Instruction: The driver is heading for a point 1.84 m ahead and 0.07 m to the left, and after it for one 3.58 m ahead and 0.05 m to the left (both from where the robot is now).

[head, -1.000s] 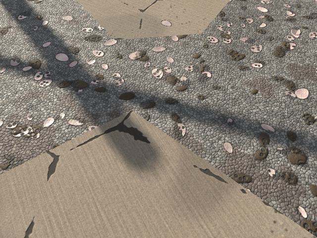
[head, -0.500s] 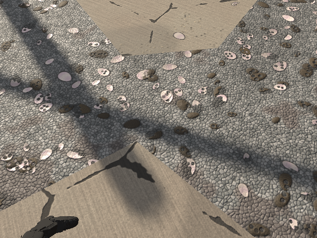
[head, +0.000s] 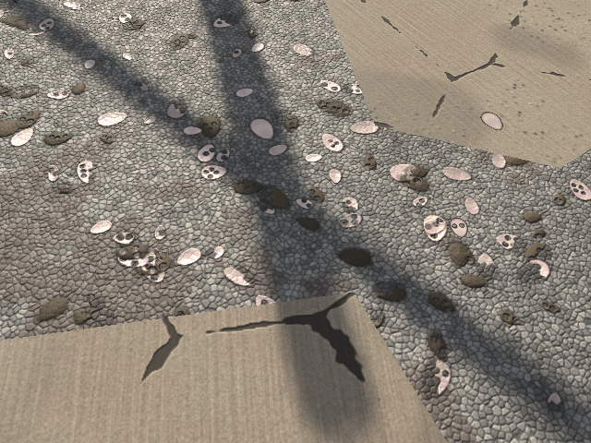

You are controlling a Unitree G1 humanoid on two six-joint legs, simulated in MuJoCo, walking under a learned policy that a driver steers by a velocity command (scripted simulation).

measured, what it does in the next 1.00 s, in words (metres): steps on the spot: right foot, then left foot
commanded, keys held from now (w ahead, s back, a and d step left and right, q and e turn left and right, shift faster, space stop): q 0.22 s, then no key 0.40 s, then w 0.38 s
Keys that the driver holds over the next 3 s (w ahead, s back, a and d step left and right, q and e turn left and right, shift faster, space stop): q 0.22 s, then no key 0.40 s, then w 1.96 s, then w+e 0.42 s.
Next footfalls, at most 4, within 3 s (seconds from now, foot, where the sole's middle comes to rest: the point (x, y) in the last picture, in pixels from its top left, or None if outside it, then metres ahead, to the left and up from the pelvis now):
0.30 right None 0.10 -0.11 -0.78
0.62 left None -0.01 0.11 -0.78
1.38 left None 0.39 0.20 -0.78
1.90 right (273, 316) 0.73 0.03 -0.78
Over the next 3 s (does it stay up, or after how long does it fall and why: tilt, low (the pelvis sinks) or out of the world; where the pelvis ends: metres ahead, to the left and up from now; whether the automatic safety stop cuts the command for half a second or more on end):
stays up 1.14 0.23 -0.02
